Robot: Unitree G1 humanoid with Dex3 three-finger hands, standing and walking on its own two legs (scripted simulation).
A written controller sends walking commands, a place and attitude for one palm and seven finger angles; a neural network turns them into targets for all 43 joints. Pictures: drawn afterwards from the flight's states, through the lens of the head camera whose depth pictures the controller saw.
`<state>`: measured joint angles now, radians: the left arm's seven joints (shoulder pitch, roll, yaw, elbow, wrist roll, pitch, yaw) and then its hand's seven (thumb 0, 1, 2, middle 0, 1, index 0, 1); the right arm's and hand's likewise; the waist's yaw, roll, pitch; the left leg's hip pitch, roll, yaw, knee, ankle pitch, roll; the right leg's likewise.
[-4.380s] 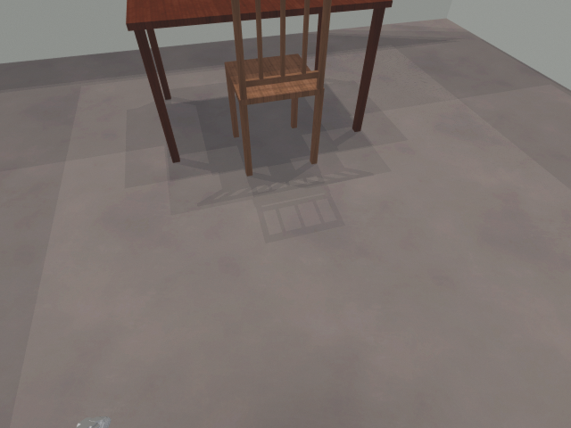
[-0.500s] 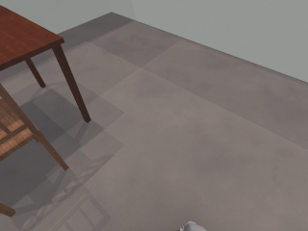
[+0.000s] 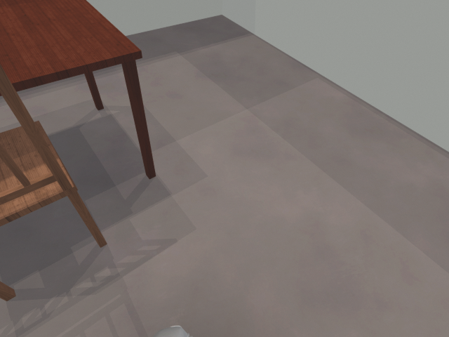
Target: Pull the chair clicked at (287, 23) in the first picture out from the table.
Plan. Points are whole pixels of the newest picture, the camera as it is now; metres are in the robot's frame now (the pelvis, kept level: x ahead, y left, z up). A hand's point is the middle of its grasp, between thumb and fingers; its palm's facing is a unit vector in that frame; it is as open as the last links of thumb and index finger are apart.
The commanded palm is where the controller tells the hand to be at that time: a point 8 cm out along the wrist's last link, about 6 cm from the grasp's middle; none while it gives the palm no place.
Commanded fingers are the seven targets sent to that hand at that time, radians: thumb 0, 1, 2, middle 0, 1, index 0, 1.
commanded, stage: turn to face it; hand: left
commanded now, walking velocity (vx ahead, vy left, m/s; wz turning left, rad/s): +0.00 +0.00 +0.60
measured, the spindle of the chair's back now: out of the picture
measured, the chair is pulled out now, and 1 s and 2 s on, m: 0.00 0.00 0.00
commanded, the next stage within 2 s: take the last steps up to it in 1.16 s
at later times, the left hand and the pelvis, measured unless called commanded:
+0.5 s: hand out of the picture +0.10 +0.21 -0.14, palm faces +0.28 -0.92 -0.27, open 7.4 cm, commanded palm none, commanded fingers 0.00 0.90 0.90 -0.20 -0.30 -0.20 -0.30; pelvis +0.03 -0.02 +0.01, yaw +15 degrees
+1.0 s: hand out of the picture -0.10 +0.14 -0.17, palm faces +0.59 -0.77 -0.25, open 7.4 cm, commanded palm none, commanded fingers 0.00 0.90 0.90 -0.20 -0.30 -0.20 -0.30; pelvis +0.01 -0.03 +0.00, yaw +34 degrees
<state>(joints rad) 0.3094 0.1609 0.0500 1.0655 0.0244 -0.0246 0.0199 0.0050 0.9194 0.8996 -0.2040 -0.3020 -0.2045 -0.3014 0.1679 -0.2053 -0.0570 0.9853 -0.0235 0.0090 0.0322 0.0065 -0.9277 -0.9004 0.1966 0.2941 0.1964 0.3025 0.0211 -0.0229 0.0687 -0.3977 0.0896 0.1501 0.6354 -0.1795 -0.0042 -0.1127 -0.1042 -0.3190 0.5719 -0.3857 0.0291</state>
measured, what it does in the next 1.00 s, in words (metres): steps on the spot, turning left: right foot, then left foot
